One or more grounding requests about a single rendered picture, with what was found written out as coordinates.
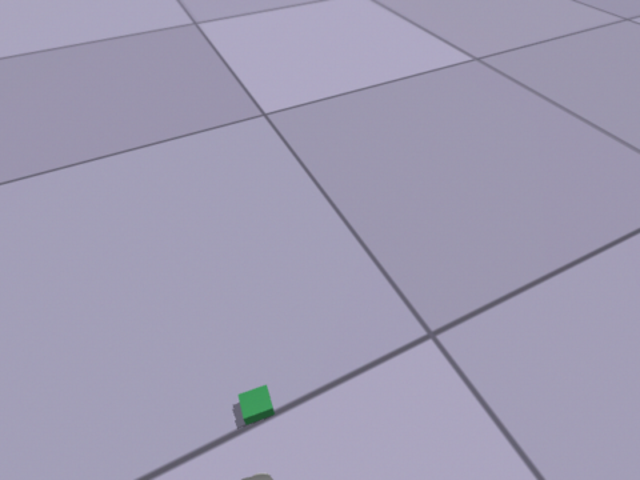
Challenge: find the small box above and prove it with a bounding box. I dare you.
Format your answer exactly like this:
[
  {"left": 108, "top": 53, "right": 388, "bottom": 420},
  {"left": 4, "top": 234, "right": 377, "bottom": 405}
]
[{"left": 238, "top": 385, "right": 275, "bottom": 425}]

